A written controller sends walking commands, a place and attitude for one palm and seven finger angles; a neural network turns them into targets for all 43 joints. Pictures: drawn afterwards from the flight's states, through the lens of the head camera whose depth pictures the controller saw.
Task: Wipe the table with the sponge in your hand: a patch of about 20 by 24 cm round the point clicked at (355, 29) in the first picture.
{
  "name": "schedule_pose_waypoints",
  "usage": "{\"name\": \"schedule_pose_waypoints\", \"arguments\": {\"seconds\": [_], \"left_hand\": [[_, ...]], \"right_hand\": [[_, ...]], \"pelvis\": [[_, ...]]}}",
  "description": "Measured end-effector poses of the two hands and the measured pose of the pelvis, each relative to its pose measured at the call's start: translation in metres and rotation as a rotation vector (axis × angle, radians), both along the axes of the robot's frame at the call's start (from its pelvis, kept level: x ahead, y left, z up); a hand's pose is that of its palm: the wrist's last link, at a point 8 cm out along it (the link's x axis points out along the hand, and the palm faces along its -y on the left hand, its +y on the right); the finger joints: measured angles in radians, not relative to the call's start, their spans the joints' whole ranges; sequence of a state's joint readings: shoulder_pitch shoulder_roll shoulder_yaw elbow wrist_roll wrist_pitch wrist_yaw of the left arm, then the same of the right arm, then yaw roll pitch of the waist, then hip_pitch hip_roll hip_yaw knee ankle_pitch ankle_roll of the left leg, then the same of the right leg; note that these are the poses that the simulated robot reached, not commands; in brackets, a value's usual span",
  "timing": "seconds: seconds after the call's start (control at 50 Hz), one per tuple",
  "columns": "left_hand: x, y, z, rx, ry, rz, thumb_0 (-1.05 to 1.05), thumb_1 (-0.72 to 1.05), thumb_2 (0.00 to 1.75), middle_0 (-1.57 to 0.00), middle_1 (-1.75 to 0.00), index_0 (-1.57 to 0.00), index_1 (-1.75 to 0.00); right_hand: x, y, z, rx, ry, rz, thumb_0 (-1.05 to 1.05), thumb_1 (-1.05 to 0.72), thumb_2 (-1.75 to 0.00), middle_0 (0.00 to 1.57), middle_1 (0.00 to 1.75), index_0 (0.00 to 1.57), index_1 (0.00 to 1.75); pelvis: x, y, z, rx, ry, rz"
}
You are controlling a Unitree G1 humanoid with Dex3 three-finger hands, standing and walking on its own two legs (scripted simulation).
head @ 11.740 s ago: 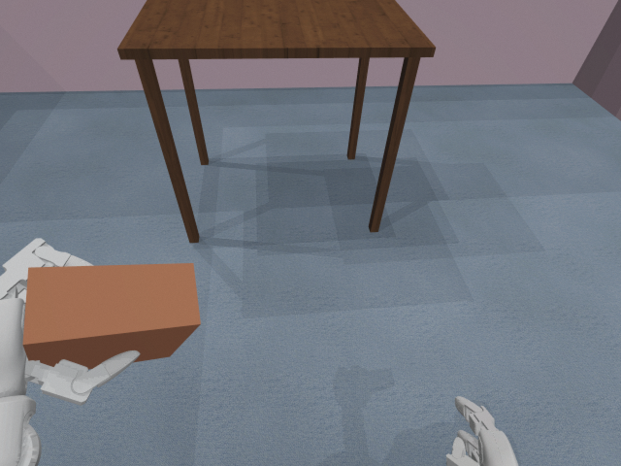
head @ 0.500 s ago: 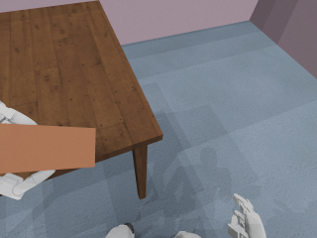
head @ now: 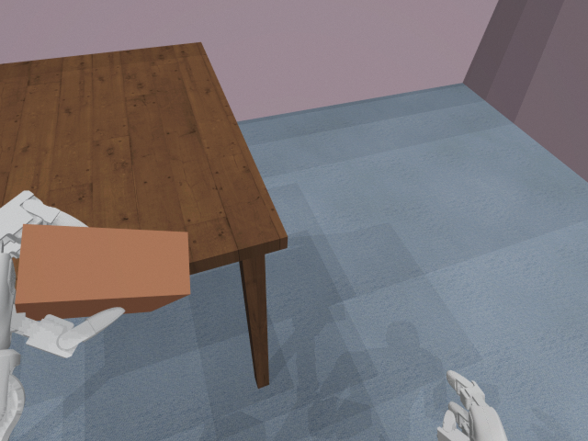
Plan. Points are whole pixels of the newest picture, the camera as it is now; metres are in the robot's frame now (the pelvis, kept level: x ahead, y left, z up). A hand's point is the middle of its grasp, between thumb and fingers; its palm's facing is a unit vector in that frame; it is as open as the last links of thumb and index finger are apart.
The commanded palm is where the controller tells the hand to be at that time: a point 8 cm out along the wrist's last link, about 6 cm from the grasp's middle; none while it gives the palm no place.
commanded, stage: come to a stop and stand still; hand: left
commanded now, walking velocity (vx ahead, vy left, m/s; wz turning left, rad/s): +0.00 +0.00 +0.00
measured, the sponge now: (125, 277) +0.24 +0.21 +0.15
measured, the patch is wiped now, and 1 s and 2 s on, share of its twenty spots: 0.00 0.00 0.00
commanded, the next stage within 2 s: look again from close up in 1.06 s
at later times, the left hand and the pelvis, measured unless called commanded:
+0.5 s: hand (42, 284) +0.22 +0.27 +0.17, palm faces +0.41 -0.85 -0.33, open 10.4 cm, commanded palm +0.16 +0.29 +0.18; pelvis -0.01 +0.01 +0.00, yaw -1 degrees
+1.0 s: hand (43, 268) +0.24 +0.28 +0.16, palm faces +0.38 -0.86 -0.35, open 10.4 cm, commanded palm +0.18 +0.31 +0.18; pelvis +0.02 +0.03 +0.00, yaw -1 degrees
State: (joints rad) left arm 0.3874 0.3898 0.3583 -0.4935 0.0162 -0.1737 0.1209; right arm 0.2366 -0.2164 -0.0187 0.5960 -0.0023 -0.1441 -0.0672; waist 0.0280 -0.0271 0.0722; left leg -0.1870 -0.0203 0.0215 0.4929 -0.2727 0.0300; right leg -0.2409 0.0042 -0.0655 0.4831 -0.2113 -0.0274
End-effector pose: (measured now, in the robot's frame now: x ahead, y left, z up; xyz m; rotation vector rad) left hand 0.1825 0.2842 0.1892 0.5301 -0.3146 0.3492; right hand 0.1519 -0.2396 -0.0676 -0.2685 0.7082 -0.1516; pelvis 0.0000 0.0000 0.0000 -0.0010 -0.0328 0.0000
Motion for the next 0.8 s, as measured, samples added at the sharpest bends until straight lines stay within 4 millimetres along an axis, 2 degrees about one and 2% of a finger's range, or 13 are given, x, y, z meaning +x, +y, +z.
{"name": "schedule_pose_waypoints", "arguments": {"seconds": [0.04,0.1,0.16,0.24,0.32,0.42,0.52,0.68,0.8], "left_hand": [[0.005,0.013,0.02,0.104,-0.075,-0.012,-0.01,-0.51,1.01,-0.69,-1.36,-0.7,-1.35],[0.007,0.027,0.029,0.068,-0.117,0.022,-0.01,-0.51,1.01,-0.69,-1.36,-0.7,-1.35],[0.001,0.017,0.017,0.001,-0.067,0.001,-0.01,-0.51,1.01,-0.69,-1.36,-0.7,-1.35],[-0.012,0.001,-0.016,-0.077,0.057,-0.054,-0.01,-0.51,1.01,-0.69,-1.36,-0.7,-1.35],[-0.018,0.005,-0.035,-0.119,0.11,-0.044,-0.01,-0.51,1.01,-0.69,-1.36,-0.7,-1.35],[-0.015,0.02,-0.026,-0.116,0.034,0.002,-0.01,-0.51,1.01,-0.69,-1.36,-0.7,-1.35],[-0.006,0.023,-0.011,-0.106,-0.045,-0.007,-0.01,-0.51,1.01,-0.69,-1.36,-0.7,-1.35],[0.015,0.024,-0.025,-0.12,0.04,-0.049,-0.01,-0.51,1.01,-0.69,-1.36,-0.7,-1.35],[0.018,0.029,-0.024,-0.101,0.058,-0.057,-0.01,-0.51,1.02,-0.69,-1.36,-0.7,-1.35]], "right_hand": [[0.005,0.009,-0.002,0.015,-0.012,0.063,0.01,-0.91,-0.9,0.2,0.3,0.2,0.3],[0.009,0.021,0.0,0.076,-0.049,0.09,0.01,-0.91,-0.9,0.2,0.3,0.2,0.3],[0.007,0.029,0.004,0.119,-0.092,0.078,0.01,-0.91,-0.9,0.2,0.3,0.21,0.3],[-0.001,0.034,0.005,0.119,-0.09,0.057,0.01,-0.91,-0.9,0.2,0.3,0.21,0.3],[-0.01,0.034,0.006,0.075,-0.047,0.064,0.01,-0.91,-0.9,0.2,0.3,0.21,0.3],[-0.013,0.034,0.007,0.038,-0.018,0.084,0.01,-0.91,-0.9,0.2,0.3,0.21,0.3],[-0.005,0.035,0.011,0.03,-0.023,0.086,0.01,-0.91,-0.9,0.2,0.3,0.21,0.3],[0.015,0.042,0.016,0.03,-0.036,0.068,0.01,-0.91,-0.9,0.2,0.3,0.21,0.3],[0.028,0.049,0.018,0.027,-0.039,0.074,0.01,-0.91,-0.9,0.2,0.3,0.21,0.3]], "pelvis": [[-0.006,-0.002,-0.001,-0.003,0.009,0.0],[-0.012,0.0,0.0,0.0,0.006,-0.019],[-0.013,0.005,0.002,0.003,0.007,-0.034],[-0.013,0.01,0.003,0.002,0.007,-0.037],[-0.015,0.01,0.003,-0.004,0.004,-0.027],[-0.014,0.012,0.004,-0.006,-0.001,-0.014],[-0.006,0.015,0.005,-0.012,0.006,-0.015],[0.007,0.024,0.006,-0.018,0.02,-0.021],[0.012,0.028,0.005,-0.021,0.022,-0.02]]}}
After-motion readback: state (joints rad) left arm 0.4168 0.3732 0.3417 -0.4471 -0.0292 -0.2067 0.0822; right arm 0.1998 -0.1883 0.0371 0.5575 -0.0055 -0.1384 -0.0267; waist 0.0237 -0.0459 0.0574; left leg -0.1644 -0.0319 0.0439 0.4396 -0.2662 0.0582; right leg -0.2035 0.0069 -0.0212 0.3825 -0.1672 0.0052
